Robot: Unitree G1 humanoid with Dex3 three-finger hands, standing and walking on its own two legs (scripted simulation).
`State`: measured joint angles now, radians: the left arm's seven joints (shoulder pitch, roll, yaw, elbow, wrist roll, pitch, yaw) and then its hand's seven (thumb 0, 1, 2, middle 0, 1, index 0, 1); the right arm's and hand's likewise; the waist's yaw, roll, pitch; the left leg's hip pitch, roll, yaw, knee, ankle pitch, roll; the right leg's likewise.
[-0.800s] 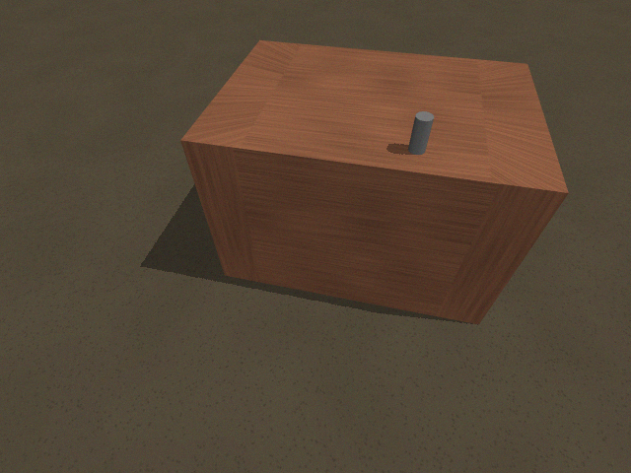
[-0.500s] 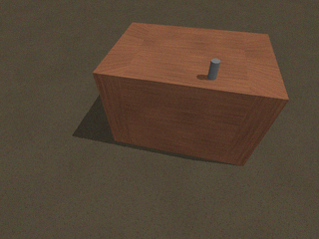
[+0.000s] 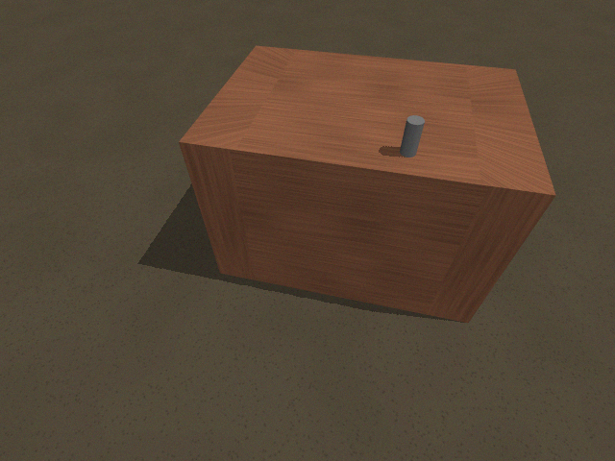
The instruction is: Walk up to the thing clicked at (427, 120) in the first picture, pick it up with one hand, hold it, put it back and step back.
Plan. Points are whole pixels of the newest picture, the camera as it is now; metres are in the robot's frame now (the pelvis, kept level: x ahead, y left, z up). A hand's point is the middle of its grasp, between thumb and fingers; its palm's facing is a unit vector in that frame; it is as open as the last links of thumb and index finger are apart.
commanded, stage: stand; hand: right
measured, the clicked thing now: (411, 136) +0.88 -0.25 -0.08
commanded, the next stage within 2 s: walk up in 0.32 s
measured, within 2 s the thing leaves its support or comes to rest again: neither
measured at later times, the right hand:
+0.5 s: hand out of the picture +0.07 -0.28 -0.16, palm faces +0.06 +0.94 -0.34, open 7.4 cm
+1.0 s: hand (494, 392) +0.26 -0.29 -0.16, palm faces +0.03 +0.95 -0.30, open 7.4 cm
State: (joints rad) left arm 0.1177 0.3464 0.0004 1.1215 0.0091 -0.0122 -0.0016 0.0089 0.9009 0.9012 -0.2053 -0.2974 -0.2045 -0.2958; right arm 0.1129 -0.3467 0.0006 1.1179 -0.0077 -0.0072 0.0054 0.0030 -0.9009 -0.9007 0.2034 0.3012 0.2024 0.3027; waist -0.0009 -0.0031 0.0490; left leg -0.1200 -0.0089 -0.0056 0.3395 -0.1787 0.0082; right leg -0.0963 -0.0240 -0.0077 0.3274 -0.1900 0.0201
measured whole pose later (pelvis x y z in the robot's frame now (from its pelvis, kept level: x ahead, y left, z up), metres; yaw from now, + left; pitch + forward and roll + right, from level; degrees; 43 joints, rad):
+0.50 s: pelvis +0.02 -0.01 -0.01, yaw -4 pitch -2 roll +1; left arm 0.24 0.40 0.05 1.06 0.03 -0.03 -0.03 0.01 0.90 0.90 -0.21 -0.30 -0.21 -0.30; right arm 0.18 -0.38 -0.08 1.02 -0.04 -0.03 0.05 0.00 -0.90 -0.90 0.21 0.30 0.20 0.30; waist 0.00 0.00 0.04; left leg -0.14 0.00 0.05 0.45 -0.27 0.05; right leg -0.25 -0.03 0.00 0.65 -0.45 -0.03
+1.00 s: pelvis +0.18 -0.02 -0.02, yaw -6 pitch -3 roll -2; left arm 0.38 0.39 0.04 0.88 0.01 -0.09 -0.01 0.01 0.90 0.90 -0.21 -0.30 -0.21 -0.30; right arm 0.17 -0.41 -0.09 0.87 -0.04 0.02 0.11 0.01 -0.90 -0.90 0.20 0.30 0.20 0.30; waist 0.03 0.07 0.12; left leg -0.47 0.10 -0.01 0.66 -0.16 0.02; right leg 0.03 0.02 -0.03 0.43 -0.40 0.00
